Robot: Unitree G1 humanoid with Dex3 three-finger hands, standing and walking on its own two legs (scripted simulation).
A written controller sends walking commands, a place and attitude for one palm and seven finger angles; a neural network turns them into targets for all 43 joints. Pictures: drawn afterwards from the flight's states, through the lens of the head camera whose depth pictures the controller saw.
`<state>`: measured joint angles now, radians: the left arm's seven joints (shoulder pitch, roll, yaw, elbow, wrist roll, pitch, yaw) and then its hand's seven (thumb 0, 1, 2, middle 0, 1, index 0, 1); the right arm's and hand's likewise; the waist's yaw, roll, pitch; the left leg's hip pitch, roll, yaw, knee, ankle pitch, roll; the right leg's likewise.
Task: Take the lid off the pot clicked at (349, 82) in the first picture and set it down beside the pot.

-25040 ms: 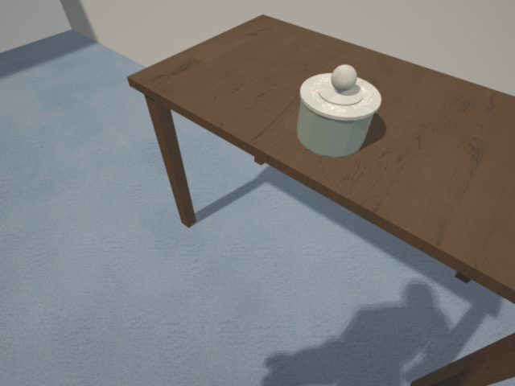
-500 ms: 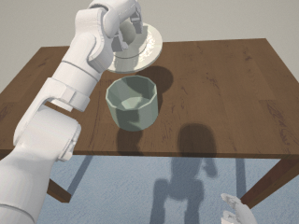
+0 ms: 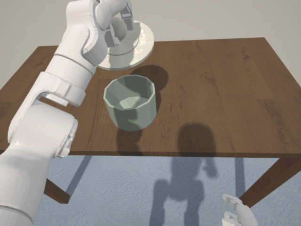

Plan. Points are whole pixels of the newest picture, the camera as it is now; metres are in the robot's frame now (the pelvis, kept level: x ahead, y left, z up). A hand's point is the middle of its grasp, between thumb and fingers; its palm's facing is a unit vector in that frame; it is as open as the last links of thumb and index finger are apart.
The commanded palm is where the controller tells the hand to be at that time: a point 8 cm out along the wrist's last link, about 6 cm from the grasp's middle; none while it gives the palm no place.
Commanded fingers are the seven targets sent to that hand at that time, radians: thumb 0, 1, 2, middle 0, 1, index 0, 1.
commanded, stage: move the lid sideways beside the pot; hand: left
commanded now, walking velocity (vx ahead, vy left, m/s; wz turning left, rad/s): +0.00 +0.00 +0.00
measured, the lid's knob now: (116, 29) +0.49 +0.09 +0.28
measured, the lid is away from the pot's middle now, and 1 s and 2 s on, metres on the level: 0.01 0.14 0.26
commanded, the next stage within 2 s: lower the lid onto the table in 1.96 s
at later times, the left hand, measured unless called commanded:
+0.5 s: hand (80, 34) +0.46 +0.17 +0.29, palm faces -0.11 -0.06 -0.99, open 8.1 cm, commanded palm +0.44 +0.18 +0.36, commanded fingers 0.00 0.49 1.19 -0.86 -0.91 -0.86 -0.93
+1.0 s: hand (54, 37) +0.45 +0.23 +0.29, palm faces -0.11 -0.06 -0.99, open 8.1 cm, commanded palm +0.43 +0.23 +0.36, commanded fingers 0.00 0.49 1.19 -0.86 -0.91 -0.86 -0.93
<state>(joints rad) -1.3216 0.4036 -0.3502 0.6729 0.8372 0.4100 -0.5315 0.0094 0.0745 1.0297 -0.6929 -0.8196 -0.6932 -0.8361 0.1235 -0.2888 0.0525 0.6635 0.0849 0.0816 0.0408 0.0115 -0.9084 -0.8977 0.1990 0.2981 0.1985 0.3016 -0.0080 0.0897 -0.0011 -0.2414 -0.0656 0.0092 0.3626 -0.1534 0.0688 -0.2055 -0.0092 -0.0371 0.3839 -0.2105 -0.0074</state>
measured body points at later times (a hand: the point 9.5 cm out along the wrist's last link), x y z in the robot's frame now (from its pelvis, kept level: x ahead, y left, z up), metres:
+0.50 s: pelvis +0.00 +0.01 +0.00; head +0.03 -0.01 +0.45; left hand +0.46 +0.17 +0.34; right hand +0.17 -0.23 -0.11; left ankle +0.02 +0.08 -0.74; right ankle -0.01 -0.12 -0.74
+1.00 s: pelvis +0.00 +0.03 +0.00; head +0.03 +0.00 +0.45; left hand +0.45 +0.23 +0.34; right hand +0.16 -0.22 -0.12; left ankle +0.02 +0.08 -0.74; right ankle -0.01 -0.12 -0.74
